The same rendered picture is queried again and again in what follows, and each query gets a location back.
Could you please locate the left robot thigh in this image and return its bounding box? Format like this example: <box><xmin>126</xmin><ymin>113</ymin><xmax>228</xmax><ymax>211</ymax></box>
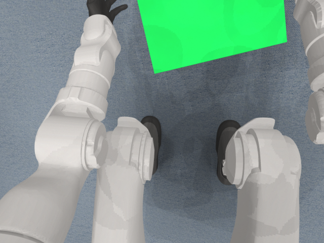
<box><xmin>91</xmin><ymin>127</ymin><xmax>154</xmax><ymax>243</ymax></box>

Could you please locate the robot thigh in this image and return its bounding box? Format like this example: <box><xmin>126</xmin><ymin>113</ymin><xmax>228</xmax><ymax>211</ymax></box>
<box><xmin>91</xmin><ymin>127</ymin><xmax>154</xmax><ymax>243</ymax></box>
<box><xmin>227</xmin><ymin>129</ymin><xmax>300</xmax><ymax>243</ymax></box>

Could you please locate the left robot forearm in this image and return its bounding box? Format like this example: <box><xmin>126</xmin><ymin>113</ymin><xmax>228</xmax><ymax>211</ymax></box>
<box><xmin>34</xmin><ymin>14</ymin><xmax>121</xmax><ymax>156</ymax></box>

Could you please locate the right robot forearm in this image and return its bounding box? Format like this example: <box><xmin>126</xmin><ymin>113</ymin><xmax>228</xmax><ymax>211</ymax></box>
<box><xmin>293</xmin><ymin>0</ymin><xmax>324</xmax><ymax>92</ymax></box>

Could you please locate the right robot thigh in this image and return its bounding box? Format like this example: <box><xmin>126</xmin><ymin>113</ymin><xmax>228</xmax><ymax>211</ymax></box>
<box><xmin>227</xmin><ymin>129</ymin><xmax>300</xmax><ymax>243</ymax></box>

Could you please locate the robot left hand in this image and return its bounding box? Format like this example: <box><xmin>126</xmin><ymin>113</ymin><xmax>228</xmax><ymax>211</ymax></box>
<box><xmin>87</xmin><ymin>0</ymin><xmax>128</xmax><ymax>24</ymax></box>

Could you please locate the robot left upper arm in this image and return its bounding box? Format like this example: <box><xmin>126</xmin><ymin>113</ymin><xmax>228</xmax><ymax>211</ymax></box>
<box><xmin>0</xmin><ymin>115</ymin><xmax>108</xmax><ymax>243</ymax></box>

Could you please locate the carton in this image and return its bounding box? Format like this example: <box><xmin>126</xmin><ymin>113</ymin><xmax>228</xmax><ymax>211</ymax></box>
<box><xmin>137</xmin><ymin>0</ymin><xmax>287</xmax><ymax>74</ymax></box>

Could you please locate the robot right upper arm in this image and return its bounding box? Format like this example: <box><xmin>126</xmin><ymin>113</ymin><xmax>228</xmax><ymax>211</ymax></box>
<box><xmin>305</xmin><ymin>87</ymin><xmax>324</xmax><ymax>145</ymax></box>

